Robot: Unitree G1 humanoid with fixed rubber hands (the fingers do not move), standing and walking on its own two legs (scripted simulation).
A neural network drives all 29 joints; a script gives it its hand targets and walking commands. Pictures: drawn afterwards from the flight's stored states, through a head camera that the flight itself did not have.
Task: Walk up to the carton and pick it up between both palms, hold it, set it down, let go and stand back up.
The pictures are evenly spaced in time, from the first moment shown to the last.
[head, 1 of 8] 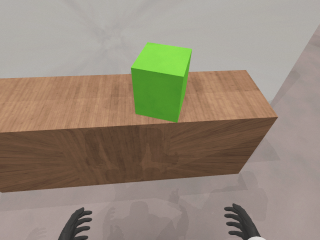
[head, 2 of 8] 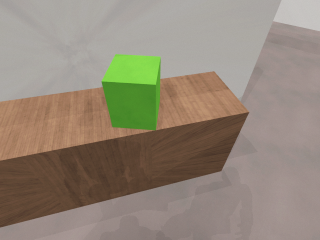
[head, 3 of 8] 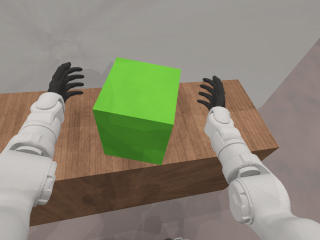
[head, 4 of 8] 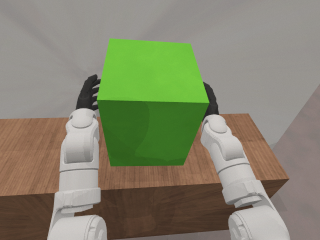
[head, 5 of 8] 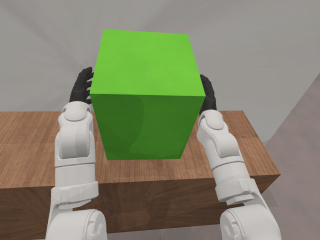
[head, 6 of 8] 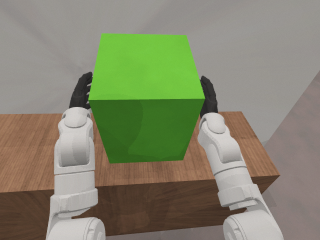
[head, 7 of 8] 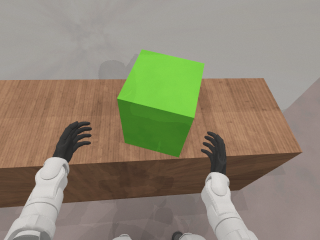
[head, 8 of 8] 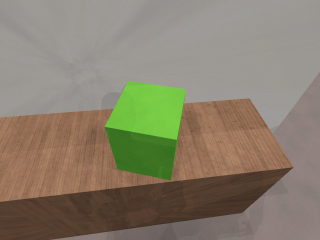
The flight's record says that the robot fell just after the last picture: no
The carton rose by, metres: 0.24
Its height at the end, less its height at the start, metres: +0.00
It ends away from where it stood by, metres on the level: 0.01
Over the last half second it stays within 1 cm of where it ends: yes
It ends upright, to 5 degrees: yes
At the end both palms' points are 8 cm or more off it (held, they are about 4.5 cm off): yes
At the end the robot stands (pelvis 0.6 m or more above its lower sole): yes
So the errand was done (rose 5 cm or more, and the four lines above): yes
